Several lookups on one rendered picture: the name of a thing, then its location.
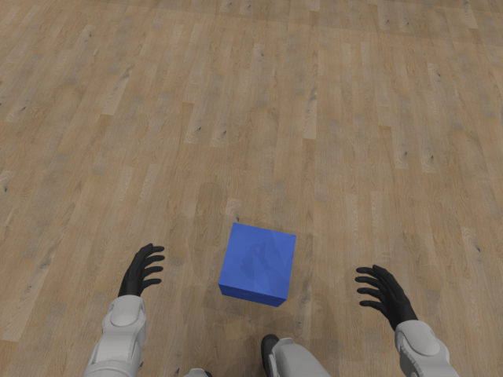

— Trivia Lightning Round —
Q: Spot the robot left forearm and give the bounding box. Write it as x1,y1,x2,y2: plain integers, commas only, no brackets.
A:
82,295,146,377

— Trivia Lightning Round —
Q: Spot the right robot hand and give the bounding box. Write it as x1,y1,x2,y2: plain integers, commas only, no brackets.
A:
355,265,418,332

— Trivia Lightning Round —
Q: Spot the right robot thigh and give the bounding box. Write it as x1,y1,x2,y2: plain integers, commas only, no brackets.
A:
268,344,331,377

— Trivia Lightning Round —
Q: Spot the robot right forearm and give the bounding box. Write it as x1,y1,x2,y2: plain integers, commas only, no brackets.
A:
395,320,460,377

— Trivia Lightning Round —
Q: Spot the carton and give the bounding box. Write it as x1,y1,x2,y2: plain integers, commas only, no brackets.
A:
218,222,296,307

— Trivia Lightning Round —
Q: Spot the left robot hand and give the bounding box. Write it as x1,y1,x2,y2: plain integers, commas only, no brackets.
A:
118,243,165,297

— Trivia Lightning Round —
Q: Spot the robot right foot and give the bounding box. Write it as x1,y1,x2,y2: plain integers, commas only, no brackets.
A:
261,334,279,377

